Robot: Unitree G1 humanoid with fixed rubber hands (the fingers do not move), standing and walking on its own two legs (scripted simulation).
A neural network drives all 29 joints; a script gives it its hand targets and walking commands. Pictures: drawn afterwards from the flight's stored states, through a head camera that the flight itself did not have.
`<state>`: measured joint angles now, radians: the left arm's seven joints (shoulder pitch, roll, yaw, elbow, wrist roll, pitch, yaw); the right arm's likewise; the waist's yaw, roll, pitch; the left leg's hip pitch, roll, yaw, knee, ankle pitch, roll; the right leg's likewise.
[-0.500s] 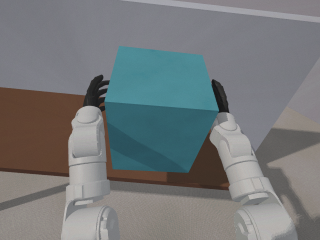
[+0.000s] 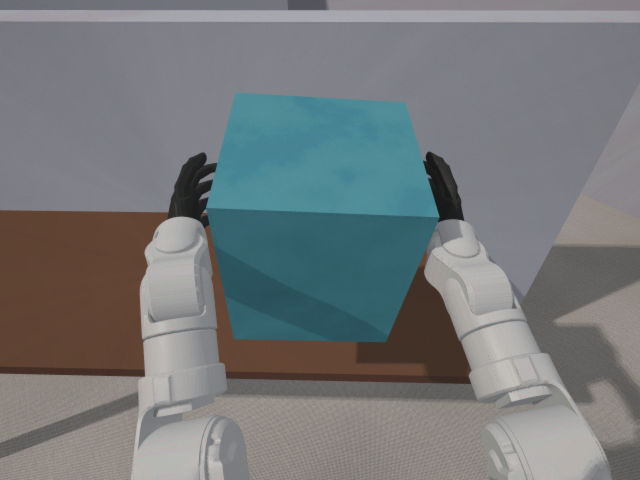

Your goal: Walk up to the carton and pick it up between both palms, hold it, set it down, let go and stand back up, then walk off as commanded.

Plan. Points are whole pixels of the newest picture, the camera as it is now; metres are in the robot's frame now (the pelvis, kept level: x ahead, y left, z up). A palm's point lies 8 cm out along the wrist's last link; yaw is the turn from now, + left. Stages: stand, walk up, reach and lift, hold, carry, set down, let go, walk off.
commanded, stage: hold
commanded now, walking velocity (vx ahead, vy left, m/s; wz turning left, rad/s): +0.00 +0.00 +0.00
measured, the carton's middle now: (315, 226) +0.39 +0.00 +0.15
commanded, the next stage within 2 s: none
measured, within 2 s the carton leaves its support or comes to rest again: neither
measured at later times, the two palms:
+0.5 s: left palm (185, 225) +0.36 +0.16 +0.19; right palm (435, 229) +0.35 -0.14 +0.17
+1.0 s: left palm (161, 235) +0.34 +0.18 +0.19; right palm (418, 226) +0.35 -0.12 +0.18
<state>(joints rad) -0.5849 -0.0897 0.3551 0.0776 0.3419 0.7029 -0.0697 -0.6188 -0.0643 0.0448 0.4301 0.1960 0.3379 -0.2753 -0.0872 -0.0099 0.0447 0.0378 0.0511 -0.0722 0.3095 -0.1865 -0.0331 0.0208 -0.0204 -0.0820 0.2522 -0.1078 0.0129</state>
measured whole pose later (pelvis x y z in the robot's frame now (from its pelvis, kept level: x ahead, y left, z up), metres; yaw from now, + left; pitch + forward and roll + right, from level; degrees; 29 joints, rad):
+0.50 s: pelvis -0.01 +0.02 +0.00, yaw +0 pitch -9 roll -1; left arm -0.63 -0.08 0.27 0.10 0.35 0.74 -0.01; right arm -0.63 -0.05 -0.06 0.52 0.16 0.29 -0.20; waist -0.09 -0.06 0.07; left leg 0.00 0.02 -0.06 0.35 -0.19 -0.03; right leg 0.00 -0.05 -0.07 0.26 -0.09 0.03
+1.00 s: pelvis -0.01 +0.01 +0.00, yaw +1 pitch -10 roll -1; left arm -0.58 -0.06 0.35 0.06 0.34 0.73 -0.09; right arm -0.61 -0.02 0.03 0.43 0.18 0.33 -0.29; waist -0.08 -0.05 0.07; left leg 0.02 0.03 -0.09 0.33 -0.18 -0.04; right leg 0.03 -0.04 -0.10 0.24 -0.10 0.02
